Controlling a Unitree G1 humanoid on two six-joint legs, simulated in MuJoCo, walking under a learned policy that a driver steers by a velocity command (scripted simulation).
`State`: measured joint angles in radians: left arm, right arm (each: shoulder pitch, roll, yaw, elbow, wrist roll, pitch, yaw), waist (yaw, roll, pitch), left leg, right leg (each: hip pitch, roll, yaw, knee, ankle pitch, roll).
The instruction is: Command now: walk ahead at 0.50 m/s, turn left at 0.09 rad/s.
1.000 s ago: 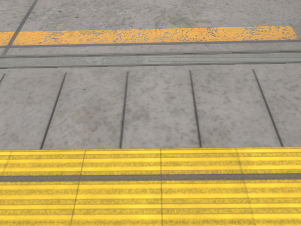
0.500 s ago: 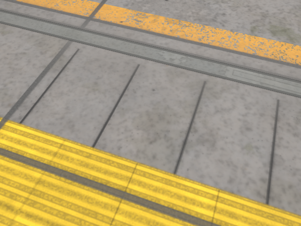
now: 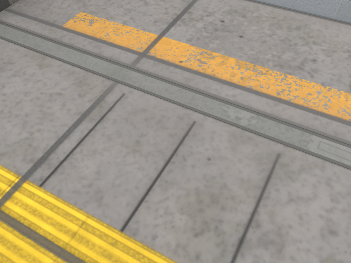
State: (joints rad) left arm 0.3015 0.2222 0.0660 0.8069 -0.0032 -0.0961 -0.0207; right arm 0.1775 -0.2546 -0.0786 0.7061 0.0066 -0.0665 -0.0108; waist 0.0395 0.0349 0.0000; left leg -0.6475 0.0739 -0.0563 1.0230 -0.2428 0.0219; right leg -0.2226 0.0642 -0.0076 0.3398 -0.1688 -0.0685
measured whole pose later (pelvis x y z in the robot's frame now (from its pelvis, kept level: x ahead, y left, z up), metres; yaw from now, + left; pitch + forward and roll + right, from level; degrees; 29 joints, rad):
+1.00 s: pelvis +0.49 -0.07 +0.00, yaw -25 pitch +2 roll +1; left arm 0.28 0.27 0.08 0.72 -0.01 -0.04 -0.02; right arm 0.12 -0.29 -0.07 0.75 -0.01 -0.11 -0.01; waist 0.03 0.02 0.05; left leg -0.58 0.10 -0.05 1.10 -0.31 -0.03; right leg -0.29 0.10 0.04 0.41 -0.16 -0.10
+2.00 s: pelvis +0.90 -0.36 +0.00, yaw -41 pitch +2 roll +0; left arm 0.31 0.26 0.05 0.74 0.00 -0.07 -0.03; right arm 0.19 -0.32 -0.05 0.79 0.01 -0.07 0.01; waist 0.03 0.04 0.01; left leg -0.62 0.11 -0.02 1.03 -0.23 -0.01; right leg -0.20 0.06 -0.03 0.33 -0.17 -0.07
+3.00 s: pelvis +1.32 -0.70 +0.00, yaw -29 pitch +1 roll -1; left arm 0.21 0.25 0.06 0.81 0.01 -0.10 -0.01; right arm 0.28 -0.32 -0.07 0.81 0.03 -0.03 -0.01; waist 0.01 0.05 0.03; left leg -0.54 0.07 -0.04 1.14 -0.33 0.02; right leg -0.24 0.00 -0.10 0.39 -0.17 -0.02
